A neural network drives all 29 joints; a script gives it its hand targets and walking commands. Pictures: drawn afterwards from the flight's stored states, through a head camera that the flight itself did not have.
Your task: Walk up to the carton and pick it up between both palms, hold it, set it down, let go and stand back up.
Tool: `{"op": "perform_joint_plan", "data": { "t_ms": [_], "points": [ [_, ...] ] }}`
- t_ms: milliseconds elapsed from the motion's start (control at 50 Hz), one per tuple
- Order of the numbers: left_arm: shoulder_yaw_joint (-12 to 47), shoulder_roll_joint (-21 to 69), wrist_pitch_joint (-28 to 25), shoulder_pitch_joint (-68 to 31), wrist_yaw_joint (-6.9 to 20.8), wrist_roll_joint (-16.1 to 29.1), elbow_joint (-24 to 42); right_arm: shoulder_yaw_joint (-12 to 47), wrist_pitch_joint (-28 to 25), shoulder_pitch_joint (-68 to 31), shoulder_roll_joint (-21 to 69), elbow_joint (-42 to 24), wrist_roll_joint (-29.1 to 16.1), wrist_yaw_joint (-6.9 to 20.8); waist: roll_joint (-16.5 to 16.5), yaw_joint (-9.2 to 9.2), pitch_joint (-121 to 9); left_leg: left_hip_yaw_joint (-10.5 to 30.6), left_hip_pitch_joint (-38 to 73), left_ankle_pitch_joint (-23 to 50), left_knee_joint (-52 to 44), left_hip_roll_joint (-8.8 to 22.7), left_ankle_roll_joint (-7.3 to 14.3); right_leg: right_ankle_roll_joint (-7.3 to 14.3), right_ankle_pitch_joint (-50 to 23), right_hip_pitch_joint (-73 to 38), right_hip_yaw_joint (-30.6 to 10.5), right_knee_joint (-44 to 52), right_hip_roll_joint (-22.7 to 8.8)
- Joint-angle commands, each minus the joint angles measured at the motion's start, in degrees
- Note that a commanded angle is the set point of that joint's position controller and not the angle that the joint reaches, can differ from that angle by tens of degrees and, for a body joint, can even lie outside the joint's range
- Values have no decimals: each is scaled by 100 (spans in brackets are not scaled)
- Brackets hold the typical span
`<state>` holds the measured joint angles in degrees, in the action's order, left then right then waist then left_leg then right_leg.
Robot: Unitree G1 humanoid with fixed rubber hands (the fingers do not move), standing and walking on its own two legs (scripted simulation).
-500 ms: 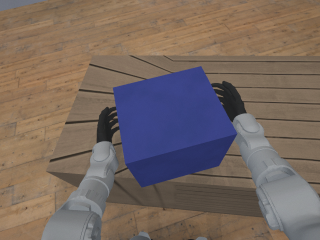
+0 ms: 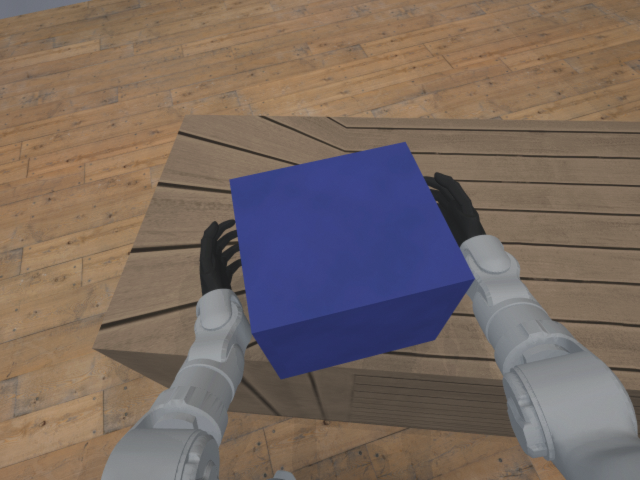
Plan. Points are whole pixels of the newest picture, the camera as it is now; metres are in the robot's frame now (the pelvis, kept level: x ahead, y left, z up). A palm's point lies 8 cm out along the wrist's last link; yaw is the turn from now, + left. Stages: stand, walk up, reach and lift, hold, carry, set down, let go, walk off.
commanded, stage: reach and lift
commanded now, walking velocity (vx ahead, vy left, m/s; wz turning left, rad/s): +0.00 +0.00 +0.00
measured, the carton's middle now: (340, 266) +0.40 +0.04 -0.02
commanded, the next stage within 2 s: none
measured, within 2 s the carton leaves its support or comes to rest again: leaves its support in 0.84 s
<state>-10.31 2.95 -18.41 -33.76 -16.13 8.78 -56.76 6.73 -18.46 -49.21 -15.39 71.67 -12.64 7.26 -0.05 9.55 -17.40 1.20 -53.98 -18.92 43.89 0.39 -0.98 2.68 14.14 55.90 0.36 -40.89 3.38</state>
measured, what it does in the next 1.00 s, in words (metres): stands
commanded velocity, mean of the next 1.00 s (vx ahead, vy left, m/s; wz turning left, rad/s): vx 0.00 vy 0.00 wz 0.00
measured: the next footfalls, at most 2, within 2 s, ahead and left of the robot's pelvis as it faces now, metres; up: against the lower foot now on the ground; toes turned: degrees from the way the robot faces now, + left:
none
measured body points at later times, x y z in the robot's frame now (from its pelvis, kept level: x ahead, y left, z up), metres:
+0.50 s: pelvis +0.00 +0.00 +0.00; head +0.11 -0.02 +0.44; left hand +0.36 +0.21 -0.01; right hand +0.47 -0.10 +0.02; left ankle -0.01 +0.12 -0.70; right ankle +0.03 -0.09 -0.70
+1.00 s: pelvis +0.00 +0.00 +0.00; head +0.09 -0.02 +0.44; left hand +0.35 +0.21 +0.00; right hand +0.47 -0.10 +0.03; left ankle -0.01 +0.12 -0.70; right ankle +0.03 -0.09 -0.70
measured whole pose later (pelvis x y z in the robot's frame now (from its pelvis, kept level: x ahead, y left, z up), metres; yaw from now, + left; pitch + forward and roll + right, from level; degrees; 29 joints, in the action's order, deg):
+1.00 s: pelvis +0.00 +0.00 +0.00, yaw +0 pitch +29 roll +0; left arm -10.6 2.9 -11.4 -30.6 -17.8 8.8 -50.4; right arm 6.1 -7.7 -47.6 -14.0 63.5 -10.7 5.1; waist 0.0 9.6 -19.4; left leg 1.2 -53.4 -17.6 42.0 0.4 -1.0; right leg 2.7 12.7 55.2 0.4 -38.8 3.4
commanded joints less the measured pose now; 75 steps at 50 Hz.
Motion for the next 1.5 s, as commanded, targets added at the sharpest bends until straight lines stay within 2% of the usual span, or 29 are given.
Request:
{"op": "perform_joint_plan", "data": {
  "t_ms": [0, 100, 120, 200, 300, 340, 360, 500, 520, 540, 620, 720, 740, 760, 820, 940, 1200, 1300, 1320, 1380, 1420, 1460, 1480],
  "points": [
    [1756, 3499, -543, -3306, 1035, -989, 1190, 580, -506, -2971, 3689, -1457, 1115, 415, 415, 591, -4576, -346, 1975, 3888, -284, 26, -385, -268, -2796, -4150, 296, 344, 229],
    [1935, 3643, -608, -3576, 1049, -877, 1069, 513, -403, -2906, 3874, -1428, 1283, 440, 376, 553, -4646, -343, 1906, 3475, -429, 57, -371, -270, -2273, -4020, 341, 424, 197],
    [1918, 3640, -611, -3607, 1041, -891, 1036, 560, -380, -2905, 3912, -1443, 1268, 447, 368, 594, -4603, -361, 1901, 3452, -437, 57, -365, -271, -2228, -4019, 322, 438, 185],
    [1980, 3658, -625, -3763, 1039, -816, 1007, 582, -290, -2953, 3989, -1500, 1281, 453, 443, 564, -4609, -371, 1775, 3160, -478, 51, -348, -299, -2094, -4116, 317, 431, 149],
    [2058, 3735, -604, -3880, 1004, -774, 1082, 721, -189, -2970, 4089, -1613, 1222, 462, 419, 593, -4615, -367, 1862, 3152, -470, 56, -365, -300, -1977, -4065, 328, 416, 168],
    [2120, 3752, -568, -3960, 988, -738, 1168, 730, -150, -2987, 4094, -1607, 1179, 458, 405, 541, -4643, -348, 1916, 3098, -479, 56, -371, -299, -1937, -4061, 343, 424, 173],
    [2117, 3763, -566, -3904, 977, -738, 1205, 788, -141, -2980, 4129, -1689, 1156, 459, 402, 594, -4676, -343, 1940, 3144, -474, 54, -371, -296, -1928, -4048, 346, 423, 185],
    [2180, 3772, -486, -3934, 925, -706, 1440, 965, -6, -2978, 4195, -1849, 1034, 433, 405, 592, -4748, -310, 1925, 3185, -443, 32, -365, -311, -2071, -4176, 301, 361, 188],
    [2229, 3779, -479, -3953, 921, -680, 1485, 953, 9, -2966, 4193, -1825, 1028, 431, 382, 530, -4806, -299, 1948, 3198, -422, 24, -371, -304, -2136, -4190, 313, 358, 192],
    [2208, 3767, -476, -3961, 913, -691, 1513, 1005, 24, -2970, 4212, -1891, 1030, 429, 396, 585, -4828, -299, 1941, 3233, -415, 25, -370, -304, -2160, -4190, 299, 348, 197],
    [2267, 3791, -399, -3988, 872, -673, 1711, 1065, 123, -2924, 4227, -1927, 959, 410, 358, 553, -4856, -262, 2034, 3324, -400, 15, -375, -302, -2257, -4242, 302, 353, 219],
    [2365, 3789, -223, -3967, 821, -601, 1967, 1213, 293, -3019, 4253, -2249, 805, 391, 356, 569, -4946, -218, 2125, 3410, -400, 0, -381, -296, -2390, -4327, 286, 344, 239],
    [2394, 3833, -176, -4010, 811, -583, 2051, 1218, 338, -3020, 4288, -2292, 791, 382, 362, 527, -4990, -201, 2189, 3425, -405, 6, -380, -295, -2409, -4346, 284, 359, 243],
    [2429, 3817, -139, -3990, 800, -558, 2122, 1269, 387, -2980, 4273, -2342, 746, 375, 358, 569, -4994, -190, 2170, 3452, -376, -6, -384, -297, -2467, -4381, 265, 334, 243],
    [2520, 3850, -7, -3963, 765, -494, 2364, 1320, 519, -2961, 4281, -2462, 678, 355, 371, 501, -5095, -125, 2258, 3564, -365, -17, -391, -289, -2593, -4418, 284, 319, 270],
    [2677, 3872, 372, -4113, 672, -413, 2865, 1426, 816, -3053, 4309, -2798, 451, 305, 240, 486, -5219, -38, 2526, 3755, -341, -16, -423, -270, -2636, -4394, 282, 351, 316],
    [2888, 3968, 1463, -4284, 498, -414, 3750, 1250, 1630, -3046, 4404, -3168, 138, 170, 17, 223, -4601, 115, 3365, 3908, -672, -12, -457, -188, -2472, -4400, 222, 784, 347],
    [2920, 3878, 1742, -4531, 579, -383, 3938, 1201, 1903, -2971, 4650, -3466, 122, 33, 122, -39, -4243, 103, 3337, 3500, -993, -103, -399, -227, -2588, -4903, 82, 1000, 208],
    [2956, 3868, 1783, -4654, 587, -384, 4045, 1165, 1956, -2937, 4710, -3460, 101, 11, 41, -107, -4186, 112, 3386, 3467, -1052, -110, -410, -232, -2614, -4950, 64, 1032, 182],
    [2992, 3835, 1911, -4830, 649, -378, 4085, 1139, 2076, -2929, 4827, -3561, 103, -44, 73, -202, -3841, 113, 3384, 3211, -1284, -147, -388, -247, -2587, -5196, -5, 1192, 109],
    [2976, 3735, 2013, -4837, 759, -378, 3940, 1085, 2168, -2742, 4988, -3568, 115, -146, 149, -394, -3504, 78, 3280, 2836, -1465, -207, -330, -296, -2590, -5411, -103, 1316, 4],
    [2980, 3727, 2066, -4978, 824, -398, 3843, 999, 2224, -2758, 5066, -3435, 149, -170, 75, -467, -3273, 90, 3200, 2536, -1646, -221, -319, -298, -2418, -5492, -148, 1395, -48],
    [3022, 3701, 2091, -4994, 869, -367, 3878, 999, 2269, -2644, 5177, -3460, 156, -212, 85, -588, -3256, 82, 3174, 2456, -1690, -243, -302, -317, -2497, -5630, -195, 1425, -91]
  ]
}}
